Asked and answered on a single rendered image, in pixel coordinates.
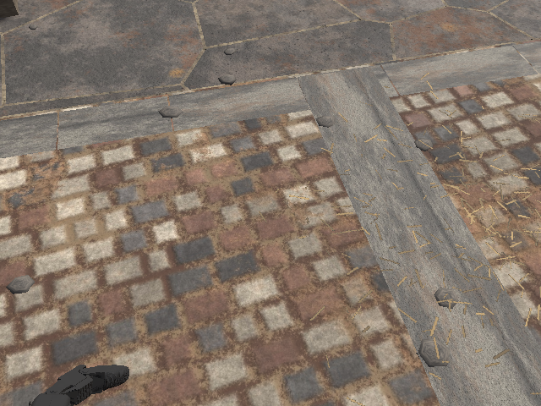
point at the left robot hand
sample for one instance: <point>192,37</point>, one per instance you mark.
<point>79,383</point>

